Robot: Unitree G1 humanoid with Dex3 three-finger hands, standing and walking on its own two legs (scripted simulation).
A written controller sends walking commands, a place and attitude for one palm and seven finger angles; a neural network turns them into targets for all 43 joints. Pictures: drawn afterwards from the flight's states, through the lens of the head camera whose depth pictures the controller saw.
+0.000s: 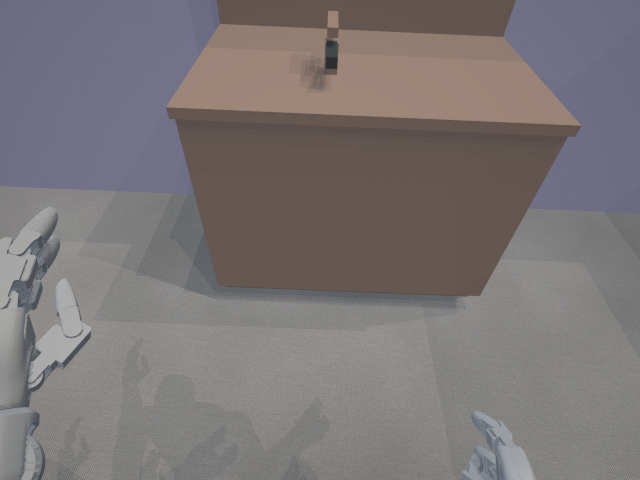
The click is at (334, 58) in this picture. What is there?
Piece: tap's lever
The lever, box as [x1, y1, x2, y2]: [326, 53, 337, 68]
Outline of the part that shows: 326,53 326,68 336,68 337,54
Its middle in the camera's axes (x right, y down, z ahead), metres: +0.02 -0.44 +0.95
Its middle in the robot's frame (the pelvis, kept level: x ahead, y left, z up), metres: +1.02 +0.05 +0.10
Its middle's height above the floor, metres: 0.88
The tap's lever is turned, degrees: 0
